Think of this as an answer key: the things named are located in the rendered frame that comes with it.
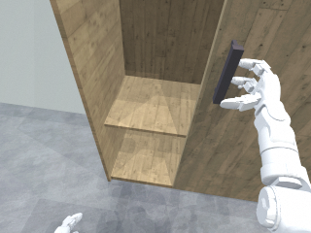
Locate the handle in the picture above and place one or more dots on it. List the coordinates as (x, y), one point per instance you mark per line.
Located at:
(231, 64)

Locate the right robot upper arm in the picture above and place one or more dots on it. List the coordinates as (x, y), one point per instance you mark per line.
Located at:
(284, 210)

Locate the robot right forearm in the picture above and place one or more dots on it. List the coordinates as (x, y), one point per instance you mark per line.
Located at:
(277, 147)

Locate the right robot hand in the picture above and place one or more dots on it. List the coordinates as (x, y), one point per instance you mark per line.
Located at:
(268, 86)

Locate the left robot hand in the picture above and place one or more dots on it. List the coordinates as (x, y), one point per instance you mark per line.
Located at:
(69, 223)

